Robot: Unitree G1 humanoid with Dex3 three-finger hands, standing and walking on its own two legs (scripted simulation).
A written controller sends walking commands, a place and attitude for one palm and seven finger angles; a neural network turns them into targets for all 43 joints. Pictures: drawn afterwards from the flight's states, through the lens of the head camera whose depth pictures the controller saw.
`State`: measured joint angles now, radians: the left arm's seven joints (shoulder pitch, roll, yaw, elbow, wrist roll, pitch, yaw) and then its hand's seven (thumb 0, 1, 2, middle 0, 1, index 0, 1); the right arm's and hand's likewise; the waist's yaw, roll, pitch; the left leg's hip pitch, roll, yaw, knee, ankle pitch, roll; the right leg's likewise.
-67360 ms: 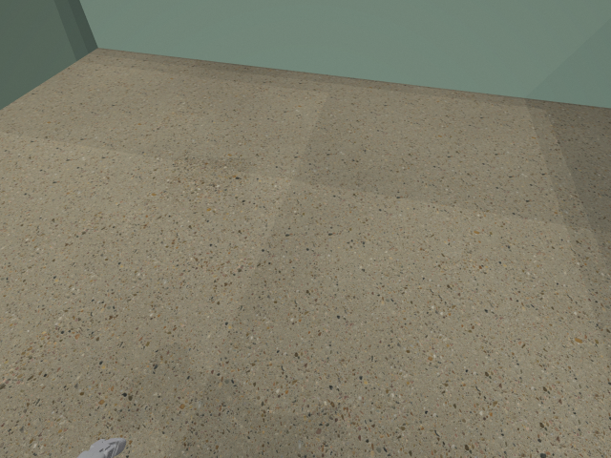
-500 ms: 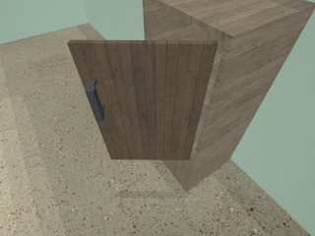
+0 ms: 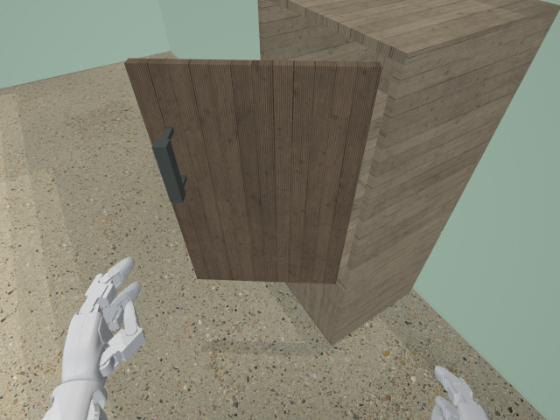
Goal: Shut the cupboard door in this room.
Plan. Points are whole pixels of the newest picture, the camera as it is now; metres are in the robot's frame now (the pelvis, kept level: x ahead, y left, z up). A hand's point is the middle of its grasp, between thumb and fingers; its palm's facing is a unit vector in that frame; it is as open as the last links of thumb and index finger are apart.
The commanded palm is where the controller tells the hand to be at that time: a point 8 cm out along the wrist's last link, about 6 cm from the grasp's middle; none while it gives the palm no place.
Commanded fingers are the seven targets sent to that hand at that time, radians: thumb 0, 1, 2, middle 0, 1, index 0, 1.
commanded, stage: raise the hand and make a fist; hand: left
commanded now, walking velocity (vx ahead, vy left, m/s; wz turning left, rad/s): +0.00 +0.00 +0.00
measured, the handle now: (173, 165) +0.51 +0.21 +0.10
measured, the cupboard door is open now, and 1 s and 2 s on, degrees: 55 55 55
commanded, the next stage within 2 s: bring the fist close to the handle in 1.70 s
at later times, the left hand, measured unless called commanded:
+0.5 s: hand (153, 359) +0.21 +0.18 +0.01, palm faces -0.15 -0.99 +0.00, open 4.7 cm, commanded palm +0.17 +0.25 +0.03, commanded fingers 0.00 0.90 0.90 -0.86 -1.02 -0.86 -1.02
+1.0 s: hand (101, 343) +0.20 +0.22 +0.08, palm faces +0.01 -1.00 -0.05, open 3.1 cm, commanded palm +0.18 +0.27 +0.08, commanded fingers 0.00 0.90 0.90 -1.30 -1.50 -1.30 -1.50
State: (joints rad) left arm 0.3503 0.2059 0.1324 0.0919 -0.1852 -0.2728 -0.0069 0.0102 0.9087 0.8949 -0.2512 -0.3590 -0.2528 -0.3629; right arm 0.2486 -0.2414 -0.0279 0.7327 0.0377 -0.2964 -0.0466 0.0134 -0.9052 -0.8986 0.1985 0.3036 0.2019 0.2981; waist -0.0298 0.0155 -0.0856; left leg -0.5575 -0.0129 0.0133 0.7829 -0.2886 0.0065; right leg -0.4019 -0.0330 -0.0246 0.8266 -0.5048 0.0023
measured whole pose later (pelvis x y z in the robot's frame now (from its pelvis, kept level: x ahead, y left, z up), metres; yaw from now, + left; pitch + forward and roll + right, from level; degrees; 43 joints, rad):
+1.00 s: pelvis -0.01 +0.03 -0.02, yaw +0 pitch +6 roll -4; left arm 0.41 0.28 0.17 -0.22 -0.29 -0.22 -0.22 0.02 0.90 0.90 -1.14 -1.33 -1.14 -1.33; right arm 0.24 -0.21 0.05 0.50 0.04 -0.23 -0.06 0.02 -0.90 -0.90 0.20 0.30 0.20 0.30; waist 0.02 0.04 -0.10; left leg -0.72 0.01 -0.02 0.96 -0.35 0.04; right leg -0.52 0.00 -0.04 0.91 -0.50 0.03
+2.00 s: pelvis +0.00 -0.01 +0.00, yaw +0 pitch +4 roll -1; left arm 0.23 0.27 0.20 -0.05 -0.31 -0.19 -0.27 0.02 0.90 0.90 -1.30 -1.50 -1.30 -1.50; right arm 0.25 -0.25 0.04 0.58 0.05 -0.24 -0.07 0.02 -0.90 -0.90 0.20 0.30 0.20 0.30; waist 0.02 0.05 -0.06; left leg -0.58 0.02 -0.02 0.83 -0.32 0.00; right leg -0.40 0.01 -0.05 0.82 -0.49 -0.01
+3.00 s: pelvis +0.01 +0.01 +0.00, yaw -3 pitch +8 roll -2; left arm -0.46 0.31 0.26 0.67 -0.20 -0.24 -0.20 0.02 0.90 0.90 -1.30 -1.50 -1.30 -1.50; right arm 0.34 -0.26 0.01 0.64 0.04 -0.08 -0.04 0.01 -0.90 -0.90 0.20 0.30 0.20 0.30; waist -0.06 0.04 -0.07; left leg -0.65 0.03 0.03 0.82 -0.31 0.02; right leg -0.49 0.01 0.00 0.80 -0.46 0.02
